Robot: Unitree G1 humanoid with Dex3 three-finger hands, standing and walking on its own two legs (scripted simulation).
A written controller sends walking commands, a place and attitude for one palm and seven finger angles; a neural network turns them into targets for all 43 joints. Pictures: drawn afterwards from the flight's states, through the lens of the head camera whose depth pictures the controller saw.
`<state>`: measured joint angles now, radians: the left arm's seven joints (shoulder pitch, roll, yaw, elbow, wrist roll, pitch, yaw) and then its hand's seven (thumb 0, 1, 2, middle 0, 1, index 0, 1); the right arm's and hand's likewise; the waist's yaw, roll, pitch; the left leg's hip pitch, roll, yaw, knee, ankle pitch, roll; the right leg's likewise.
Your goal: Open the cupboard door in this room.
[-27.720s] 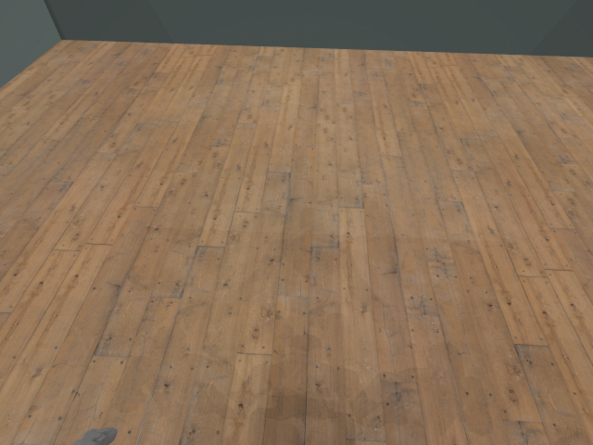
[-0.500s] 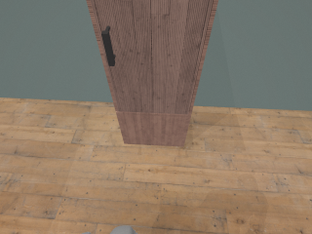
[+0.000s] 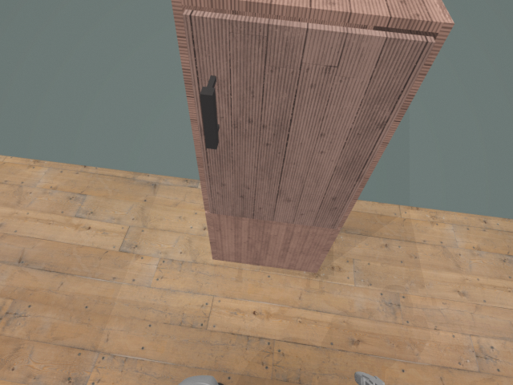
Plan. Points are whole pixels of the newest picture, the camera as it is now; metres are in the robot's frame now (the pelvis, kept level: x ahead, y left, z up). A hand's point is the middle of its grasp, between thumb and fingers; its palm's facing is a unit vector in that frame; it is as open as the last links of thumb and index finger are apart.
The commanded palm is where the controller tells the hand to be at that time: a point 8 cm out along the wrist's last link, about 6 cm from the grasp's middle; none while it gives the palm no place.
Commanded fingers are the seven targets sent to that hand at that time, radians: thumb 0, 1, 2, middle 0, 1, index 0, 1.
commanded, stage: come to a stop and stand still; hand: left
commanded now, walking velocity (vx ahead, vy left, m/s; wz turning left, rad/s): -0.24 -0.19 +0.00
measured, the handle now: (212, 113) +0.56 +0.16 +0.06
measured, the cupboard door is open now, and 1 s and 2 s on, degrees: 0 0 0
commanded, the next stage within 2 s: look again from close up in 0.96 s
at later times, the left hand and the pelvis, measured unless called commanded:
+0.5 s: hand out of the picture +0.05 +0.11 -0.15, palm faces +0.02 -0.96 -0.28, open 7.3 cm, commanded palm none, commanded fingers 0.00 0.90 0.90 -0.20 -0.30 -0.20 -0.30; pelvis -0.01 -0.08 +0.01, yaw +0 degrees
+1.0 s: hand out of the picture -0.03 +0.14 -0.17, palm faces +0.06 -0.98 -0.20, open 7.4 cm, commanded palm none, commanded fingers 0.00 0.90 0.90 -0.20 -0.30 -0.20 -0.30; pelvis -0.02 -0.04 +0.00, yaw +0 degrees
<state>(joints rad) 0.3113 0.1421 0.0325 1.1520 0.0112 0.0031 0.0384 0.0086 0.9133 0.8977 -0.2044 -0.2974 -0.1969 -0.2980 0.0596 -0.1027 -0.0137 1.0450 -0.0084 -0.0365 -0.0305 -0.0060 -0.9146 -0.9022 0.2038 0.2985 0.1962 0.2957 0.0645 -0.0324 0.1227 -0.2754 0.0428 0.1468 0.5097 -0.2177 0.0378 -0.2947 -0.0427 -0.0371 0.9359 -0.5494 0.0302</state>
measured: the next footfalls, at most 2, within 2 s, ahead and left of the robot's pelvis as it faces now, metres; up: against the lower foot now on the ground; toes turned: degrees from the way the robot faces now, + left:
right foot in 0.32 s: +0.07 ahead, -0.15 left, +0.00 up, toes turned -1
left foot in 0.74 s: +0.03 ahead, +0.06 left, +0.00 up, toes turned +5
